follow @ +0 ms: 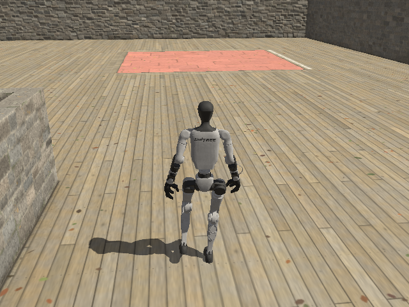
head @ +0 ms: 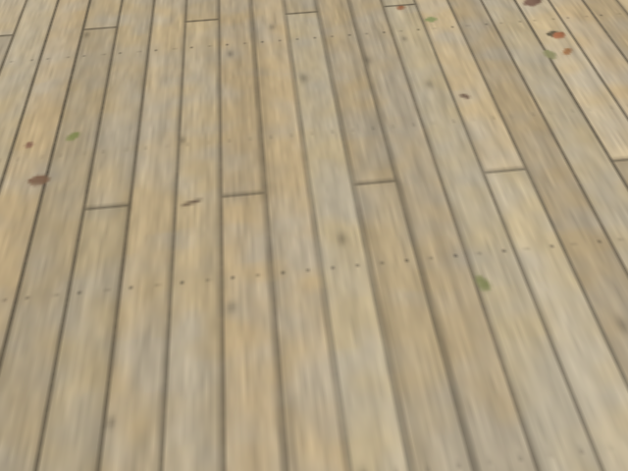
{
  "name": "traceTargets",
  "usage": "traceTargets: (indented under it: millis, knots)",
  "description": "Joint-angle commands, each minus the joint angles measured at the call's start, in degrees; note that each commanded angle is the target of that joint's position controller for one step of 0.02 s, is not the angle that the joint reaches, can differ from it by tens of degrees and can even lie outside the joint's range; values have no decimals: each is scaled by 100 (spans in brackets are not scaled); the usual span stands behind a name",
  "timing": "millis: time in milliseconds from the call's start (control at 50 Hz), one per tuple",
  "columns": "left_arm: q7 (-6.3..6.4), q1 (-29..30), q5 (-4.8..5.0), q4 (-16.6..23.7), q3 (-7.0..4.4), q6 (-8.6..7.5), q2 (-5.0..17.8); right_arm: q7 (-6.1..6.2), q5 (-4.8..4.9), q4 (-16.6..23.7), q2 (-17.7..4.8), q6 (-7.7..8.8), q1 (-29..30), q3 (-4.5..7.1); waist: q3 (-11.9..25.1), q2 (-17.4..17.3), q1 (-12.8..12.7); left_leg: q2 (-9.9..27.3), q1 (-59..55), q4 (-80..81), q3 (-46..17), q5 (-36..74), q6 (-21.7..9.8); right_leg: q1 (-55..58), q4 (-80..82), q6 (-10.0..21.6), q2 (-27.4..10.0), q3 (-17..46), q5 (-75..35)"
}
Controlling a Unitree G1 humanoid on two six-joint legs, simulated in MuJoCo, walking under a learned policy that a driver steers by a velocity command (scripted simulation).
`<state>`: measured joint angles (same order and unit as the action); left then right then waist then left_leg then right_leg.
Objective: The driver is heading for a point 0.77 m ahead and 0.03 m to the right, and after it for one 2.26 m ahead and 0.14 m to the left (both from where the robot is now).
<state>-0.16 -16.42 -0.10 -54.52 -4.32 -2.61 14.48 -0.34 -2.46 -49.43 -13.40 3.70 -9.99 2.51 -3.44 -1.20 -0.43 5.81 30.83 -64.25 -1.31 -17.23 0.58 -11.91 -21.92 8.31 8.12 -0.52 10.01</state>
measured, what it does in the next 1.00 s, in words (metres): walks ahead: left foot, then right foot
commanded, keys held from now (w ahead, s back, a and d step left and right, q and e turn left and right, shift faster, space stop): w+e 0.18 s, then w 0.78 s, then w+q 0.04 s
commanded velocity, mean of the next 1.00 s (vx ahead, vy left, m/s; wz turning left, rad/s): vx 0.50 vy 0.00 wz -0.23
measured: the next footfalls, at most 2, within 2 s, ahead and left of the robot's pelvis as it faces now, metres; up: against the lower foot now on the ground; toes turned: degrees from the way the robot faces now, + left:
left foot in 0.34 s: +0.38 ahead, +0.11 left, +0.00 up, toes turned -10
right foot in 0.86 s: +0.60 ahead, -0.14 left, +0.00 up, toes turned -15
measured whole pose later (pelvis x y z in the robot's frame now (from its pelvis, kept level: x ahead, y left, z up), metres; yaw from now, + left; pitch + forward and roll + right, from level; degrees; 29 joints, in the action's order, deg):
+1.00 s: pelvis +0.54 -0.05 +0.00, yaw -11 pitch +0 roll +1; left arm -0.4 -11.3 -1.3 -49.6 -2.0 -3.9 13.3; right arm -0.9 -1.2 -53.2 -14.2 3.0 -19.3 2.6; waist -2.1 -1.7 1.5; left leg 1.7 21.8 -62.1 0.2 -19.8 -3.5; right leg -15.2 -24.7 4.7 2.2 -4.8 9.9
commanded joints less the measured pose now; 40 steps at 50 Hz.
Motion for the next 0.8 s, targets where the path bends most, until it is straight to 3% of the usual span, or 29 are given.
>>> traceTargets:
  millis: [20, 140, 220, 240, 280, 300, 320, 340, 360, 380, 400, 420, 440, 480, 520, 600, 660, 740, 800]
  knots:
    - [23, -195, 27, 316, -159, -149, 813, -37, -42, 315, -393, -149, -205, 83, 204, 229, 145, 59, 361, 528, 138, 469, 227, 118, 1053, 793, -1454, 1512, -1832]
    - [32, -915, 2, 313, -164, -86, 834, -79, 21, 843, -457, -154, 1085, 36, 120, 434, -364, -132, 929, 1951, 121, 1510, 280, 872, 896, 501, -1361, 1749, -1976]
    - [94, -1188, -65, 312, -149, -71, 845, -117, 61, 1115, -468, -75, 1622, -39, 83, 502, -545, -340, 861, 2717, 185, 1577, 132, 1419, 615, 468, -1483, 1874, -2494]
    - [118, -1200, -80, 309, -140, -80, 842, -123, 69, 1158, -488, -46, 1641, -47, 73, 534, -531, -375, 680, 2922, 185, 1556, 50, 1486, 550, 413, -1543, 1902, -2637]
    - [155, -1000, -90, 343, -132, -116, 897, -109, 71, 1077, -592, 8, 1195, -19, 131, 598, -262, -498, -208, 3359, 191, 1348, -170, 1364, 335, 209, -1621, 1871, -3153]
    - [148, -891, -95, 358, -141, -146, 971, -70, 74, 932, -722, 38, 722, 39, 306, 617, -55, -665, -886, 3456, 254, 1087, -292, 1305, -69, 106, -1583, 1805, -3911]
    - [115, -807, -92, 351, -143, -170, 1020, -12, 79, 689, -842, 90, -49, 105, 679, 448, 313, -784, -1780, 3786, 346, 1124, -425, 1248, -946, 2, -1360, 1596, -4299]
    - [71, -795, -70, 403, -103, -212, 896, 68, 11, 535, -1069, 158, -868, 180, 1224, 215, 671, -207, -3050, 3839, -198, 955, -639, 585, -2151, -93, -1085, 1406, -3394]
    - [37, -1459, 136, 529, 7, -224, 370, 115, -120, 514, -1697, 149, -1500, 332, 2156, -967, 543, 1406, -4712, 3954, -2613, 370, -1301, -938, -4143, -361, -321, 849, -678]
    - [48, -1631, 29, 443, -18, -202, 600, 46, 16, 395, -1559, 38, -1364, 351, 2164, -1285, 373, 1839, -4593, 4767, -4266, 63, -1610, -1796, -4966, -358, -30, 724, 1919]
    - [53, -1234, -107, 434, -38, -152, 719, 14, 99, 518, -1121, 6, -768, 257, 1096, -478, 178, 1643, -3666, 4884, -3635, -564, -1568, -2151, -5273, -338, -408, 843, 1486]
    - [3, -744, -157, 519, -6, -151, 658, -11, 114, 567, -743, 19, -390, 165, 552, 39, 167, 1355, -2949, 5012, -2822, -399, -1456, -2150, -5019, -343, -623, 812, 1089]
    - [-39, -521, -152, 602, 8, -134, 571, -7, 85, 518, -601, 42, -293, 114, 267, -31, 84, 1066, -2525, 5167, -2208, 109, -1299, -2079, -4700, -342, -786, 754, 929]
    - [-107, -547, -233, 607, 39, -31, 475, -1, 111, 324, -552, 125, -434, 78, 217, -369, -71, 723, -2155, 5317, -1487, 1016, -1159, -1775, -4331, -429, -910, 642, 818]
    - [-144, -499, -246, 627, 65, 22, 413, -34, 168, 167, -612, 223, -702, 96, 293, -394, -115, 660, -2214, 5396, -1172, 1697, -1231, -1859, -4156, -501, -948, 502, 694]
    - [-202, 508, -241, 963, 159, 32, 314, -42, 198, -44, -647, 229, -1056, 106, 47, -317, 33, 517, -2391, 5743, -690, 1918, -1276, -2501, -3211, -706, -1265, 131, -42]
    - [-236, 1205, -196, 1176, 269, 3, 148, -49, 213, -181, -683, 213, -1309, 110, -9, -337, 204, 327, -2411, 5722, -309, 2339, -1142, -2231, -2115, -771, -1242, -140, -617]
    - [-203, 1723, -154, 1334, 297, -21, 217, -24, 184, -351, -806, 184, -1652, 131, -21, -353, 353, 519, -2830, 5489, -278, 2790, -1073, -1901, -1329, -667, -1084, -301, -693]
    - [-149, 1631, -171, 1348, 251, -65, 335, 24, 151, -432, -885, 130, -1633, 148, 14, -377, 207, 715, -3220, 5009, -303, 3588, -987, -1508, -954, -440, -931, -321, -173]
